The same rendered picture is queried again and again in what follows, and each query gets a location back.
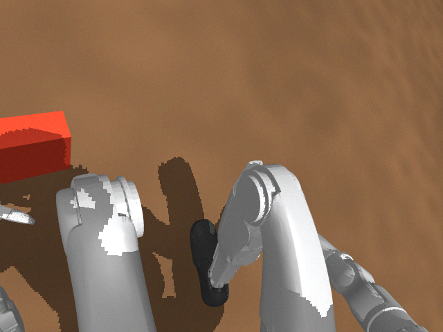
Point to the right robot foot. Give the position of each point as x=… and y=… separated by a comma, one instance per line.
x=203, y=242

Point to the right robot hand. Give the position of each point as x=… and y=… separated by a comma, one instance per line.
x=327, y=247

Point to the right robot arm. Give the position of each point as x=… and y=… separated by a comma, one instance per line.
x=372, y=306

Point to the left robot hand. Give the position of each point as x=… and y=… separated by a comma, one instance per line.
x=15, y=215

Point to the carton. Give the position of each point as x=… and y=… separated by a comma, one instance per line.
x=33, y=145

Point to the left robot arm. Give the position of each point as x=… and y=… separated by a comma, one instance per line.
x=10, y=319

